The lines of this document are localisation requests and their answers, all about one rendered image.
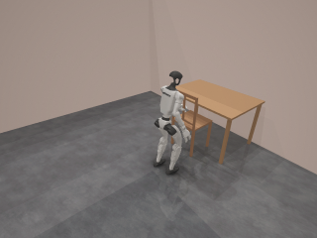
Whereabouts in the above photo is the chair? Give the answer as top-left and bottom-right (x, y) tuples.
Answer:
(170, 89), (213, 157)

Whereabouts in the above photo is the robot left shin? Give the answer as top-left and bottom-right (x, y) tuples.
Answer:
(157, 137), (167, 163)

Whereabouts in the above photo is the robot right thigh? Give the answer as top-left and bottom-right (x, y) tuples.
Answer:
(166, 124), (182, 151)

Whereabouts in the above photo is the robot right upper arm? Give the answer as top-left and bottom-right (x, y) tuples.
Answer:
(171, 91), (184, 117)

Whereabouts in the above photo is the right robot forearm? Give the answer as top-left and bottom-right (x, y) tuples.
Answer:
(175, 111), (186, 132)

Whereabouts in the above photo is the table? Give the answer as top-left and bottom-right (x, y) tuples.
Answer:
(169, 79), (265, 165)

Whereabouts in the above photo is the robot left hand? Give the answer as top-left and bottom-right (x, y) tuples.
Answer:
(178, 104), (187, 113)

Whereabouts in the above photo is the robot right hand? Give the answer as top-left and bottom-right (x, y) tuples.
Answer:
(182, 129), (191, 143)

